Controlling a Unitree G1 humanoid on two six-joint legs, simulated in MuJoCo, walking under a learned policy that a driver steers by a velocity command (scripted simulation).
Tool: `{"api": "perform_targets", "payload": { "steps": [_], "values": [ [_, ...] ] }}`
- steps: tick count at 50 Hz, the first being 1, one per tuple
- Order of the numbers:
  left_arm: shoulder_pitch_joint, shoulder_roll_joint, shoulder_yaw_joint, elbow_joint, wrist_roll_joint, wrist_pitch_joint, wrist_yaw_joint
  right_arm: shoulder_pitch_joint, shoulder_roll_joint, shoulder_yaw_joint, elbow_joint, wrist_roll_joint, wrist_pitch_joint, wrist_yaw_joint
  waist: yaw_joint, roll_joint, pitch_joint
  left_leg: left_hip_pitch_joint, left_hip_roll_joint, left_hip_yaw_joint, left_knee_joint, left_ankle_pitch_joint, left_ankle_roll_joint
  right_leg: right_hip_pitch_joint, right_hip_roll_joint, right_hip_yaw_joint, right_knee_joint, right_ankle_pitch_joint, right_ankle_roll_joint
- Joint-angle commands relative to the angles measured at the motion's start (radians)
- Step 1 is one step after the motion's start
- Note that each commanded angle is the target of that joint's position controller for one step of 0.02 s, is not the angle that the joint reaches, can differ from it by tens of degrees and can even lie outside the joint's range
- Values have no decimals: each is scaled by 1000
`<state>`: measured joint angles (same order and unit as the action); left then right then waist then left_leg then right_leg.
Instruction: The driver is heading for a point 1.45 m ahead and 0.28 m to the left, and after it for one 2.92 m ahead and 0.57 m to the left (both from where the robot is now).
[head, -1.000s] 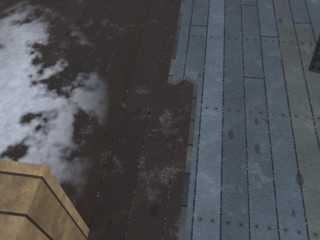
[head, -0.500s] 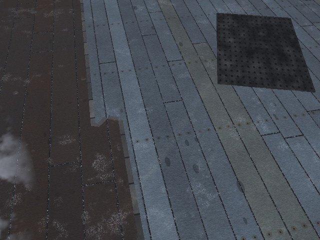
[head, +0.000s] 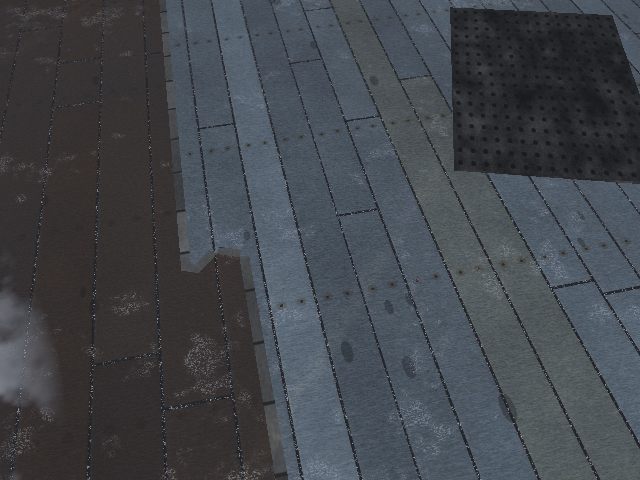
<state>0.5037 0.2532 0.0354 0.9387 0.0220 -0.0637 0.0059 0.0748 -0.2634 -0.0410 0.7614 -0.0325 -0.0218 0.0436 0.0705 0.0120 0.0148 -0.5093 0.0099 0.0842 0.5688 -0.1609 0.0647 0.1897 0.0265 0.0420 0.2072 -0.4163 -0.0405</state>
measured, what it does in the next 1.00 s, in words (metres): walks ahead: left foot, then right foot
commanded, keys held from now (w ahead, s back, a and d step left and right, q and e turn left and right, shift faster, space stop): w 0.40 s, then no key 0.16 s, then q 0.44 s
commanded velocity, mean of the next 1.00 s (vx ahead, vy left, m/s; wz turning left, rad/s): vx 0.30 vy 0.00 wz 0.13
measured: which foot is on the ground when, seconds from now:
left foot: up 0.00-0.00, down 0.02-0.52, up 0.54-1.00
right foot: down 0.00-0.04, up 0.06-0.50, down 0.52-1.00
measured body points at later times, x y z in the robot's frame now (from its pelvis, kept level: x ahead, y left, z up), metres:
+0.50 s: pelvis +0.28 +0.00 +0.01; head +0.32 -0.02 +0.45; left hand +0.47 +0.23 -0.10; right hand +0.25 -0.26 -0.14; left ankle +0.13 +0.10 -0.72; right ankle +0.43 -0.09 -0.72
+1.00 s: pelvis +0.39 -0.02 +0.01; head +0.41 +0.00 +0.46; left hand +0.41 +0.26 -0.13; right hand +0.53 -0.25 -0.12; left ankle +0.38 +0.09 -0.70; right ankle +0.43 -0.09 -0.72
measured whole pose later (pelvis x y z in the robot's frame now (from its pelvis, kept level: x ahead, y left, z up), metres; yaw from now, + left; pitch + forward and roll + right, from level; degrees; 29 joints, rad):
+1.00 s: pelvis +0.39 -0.02 +0.01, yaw +12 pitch +0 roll -1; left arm 0.22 0.23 0.05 0.90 0.03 -0.01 0.03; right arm 0.19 -0.22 -0.05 0.88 -0.03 0.06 0.02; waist 0.00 0.00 0.05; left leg -0.38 0.04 0.06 0.74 -0.38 0.02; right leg -0.25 -0.04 -0.27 0.48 -0.23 -0.06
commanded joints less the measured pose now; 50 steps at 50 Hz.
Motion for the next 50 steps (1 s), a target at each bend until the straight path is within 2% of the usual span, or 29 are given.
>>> {"api": "perform_targets", "payload": {
  "steps": [1, 2, 3, 4, 5, 6, 7, 8, 10, 12, 14, 17, 19, 20, 22, 24, 25, 26, 27, 28, 29, 30, 31, 32, 36, 40, 43, 48, 50],
  "values": [
    [-31, 163, 31, -37, -9, -15, 7, 320, -151, -50, 39, -12, -34, -35, -207, -93, -129, 516, -4, -39, -89, -20, 80, -262, -175, -6, 504, 957, -80],
    [23, 69, 6, -83, -40, -21, -2, 455, -277, -81, 57, -33, -39, -47, -208, 133, -278, 798, 308, -506, -167, -311, 175, -578, -45, -70, 883, 503, -32],
    [17, 101, 21, -75, -21, -23, 0, 428, -274, -76, 71, -9, -37, -36, -172, 186, -298, 781, 418, -857, -334, -304, 219, -727, 69, 25, 1079, -42, -47],
    [-54, 132, 32, -85, -5, -20, 0, 307, -227, -66, 59, 13, -33, -32, -127, 96, -137, 647, 373, -702, -318, -327, 205, -797, -6, 66, 1137, 13, -66],
    [-101, 120, 27, -93, -4, -27, -8, 227, -161, -50, 44, 16, -36, -30, -108, 40, -52, 515, 332, -558, -346, -253, 194, -791, -50, 50, 1085, 86, -73],
    [-118, 95, 23, -94, -7, -23, -17, 184, -124, -39, 46, 13, -41, -31, -77, 43, -10, 437, 273, -452, -380, -210, 162, -767, -89, 35, 1008, 125, -76],
    [-119, 86, 22, -94, -2, -11, -24, 169, -90, -28, 53, 15, -45, -33, -57, 69, 11, 380, 234, -377, -400, -125, 143, -735, -108, 22, 957, 134, -65],
    [-101, 72, 19, -78, 4, 2, -32, 172, -77, -23, 61, 15, -51, -33, -44, 71, 10, 353, 210, -325, -416, -64, 138, -703, -113, 11, 934, 144, -54],
    [-125, 61, 19, -77, 11, 16, -38, 213, -88, -27, 84, 21, -65, -33, -37, 68, 28, 334, 198, -261, -446, 34, 153, -716, -124, -19, 877, 168, -30],
    [-215, 55, 17, -99, 12, 21, -42, 242, -103, -33, 101, 25, -71, -33, -45, 60, 65, 337, 186, -217, -484, 51, 164, -778, -143, -45, 780, 232, -4],
    [-310, 45, 10, -127, 11, 19, -44, 262, -97, -32, 119, 27, -73, -32, -61, 53, 87, 350, 164, -170, -493, 106, 159, -801, -145, -64, 644, 310, 12],
    [-421, 23, -2, -162, 11, 17, -48, 298, -96, -31, 147, 34, -79, -38, -92, 64, 85, 365, 148, -111, -482, 215, 141, -737, -114, -98, 476, 417, 20],
    [-468, 37, 0, -179, 8, 12, -47, 326, -101, -31, 164, 27, -83, -40, -103, 46, 72, 419, 170, -112, -462, 261, 129, -718, -102, -99, 425, 458, 8],
    [-479, 43, 3, -185, 8, 10, -46, 329, -109, -32, 171, 25, -83, -42, -100, 46, 72, 454, 187, -115, -449, 292, 125, -719, -99, -93, 408, 453, -1],
    [-455, 47, 5, -178, 8, 4, -38, 321, -103, -30, 187, 20, -76, -45, -86, 43, 75, 509, 196, -96, -367, 492, 104, -688, -75, -92, 380, 398, -21],
    [-335, 60, 14, -136, 19, -10, -25, 305, -112, -31, 197, 18, -69, -53, -38, 52, 20, 542, 177, -83, -196, 743, 67, -547, -20, -102, 320, 355, -48],
    [-202, 81, 23, -78, 29, -21, -17, 305, -119, -31, 203, 22, -63, -54, 15, 16, -53, 530, 126, -55, -20, 738, 38, -390, 3, -126, 235, 452, -69],
    [-80, 137, 36, -46, 48, -31, -7, 331, -93, -22, 188, 32, -64, -56, 42, -39, -157, 381, 75, -33, 206, 460, 13, -160, -136, -12, 273, 711, -100],
    [-36, 233, 57, -45, 52, -27, -5, 509, 40, 10, 191, 72, -60, -53, -20, -286, -343, 87, -77, -3, 593, -357, -28, 168, -477, 367, 326, 1141, -279],
    [-29, 211, 60, -49, -11, -9, -10, 485, -66, -19, 224, 56, -43, -67, 10, -176, -413, 51, -100, -134, 715, -456, -28, 117, -466, 438, 279, 1210, -319],
    [-129, 160, 44, -59, -18, -8, -6, 400, -62, -21, 204, 49, -38, -70, -29, -112, -275, 28, -46, -174, 719, -384, -24, -24, -422, 301, 234, 1118, -283],
    [-213, 88, 23, -70, -12, -10, -3, 339, -42, -14, 196, 37, -36, -69, -50, -83, -151, 3, -6, -160, 658, -325, -24, -147, -378, 218, 186, 1033, -237],
    [-245, 54, 12, -69, -10, -12, 2, 309, -37, -15, 197, 27, -25, -65, -65, -83, -86, 19, 22, -158, 605, -287, -27, -236, -342, 146, 144, 991, -196],
    [-253, 43, 6, -63, -12, -13, 9, 319, -37, -17, 202, 13, -6, -59, -87, -96, -67, 80, 31, -149, 569, -251, -35, -317, -316, 91, 113, 967, -168],
    [-266, 93, 21, -65, -4, -20, 14, 327, -18, -23, 193, 14, 40, -52, -130, -77, -91, 125, 10, -110, 563, -193, -53, -403, -310, -20, 78, 922, -187],
    [-267, 89, 25, -72, 2, 4, 27, 226, -23, -27, 148, 2, 65, -48, -112, -115, -42, 59, 39, -87, 433, -142, -66, -425, -301, -73, 34, 593, -183],
    [-251, 99, 32, -71, 5, 20, 31, 161, -14, -23, 113, 0, 73, -36, -86, -116, -36, 71, 45, -59, 316, -138, -65, -408, -312, -97, 34, 455, -186],
    [-238, 131, 50, -74, 11, 49, 27, 121, -27, -28, 63, 6, 77, -28, -58, -125, -44, 117, 28, -13, 193, -236, -43, -362, -363, -99, 104, 418, -185],
    [-246, 147, 58, -77, 10, 61, 27, 126, -27, -30, 44, 11, 72, -25, -59, -126, -47, 154, 17, 0, 110, -253, -26, -348, -377, -101, 155, 415, -163]
  ]
}}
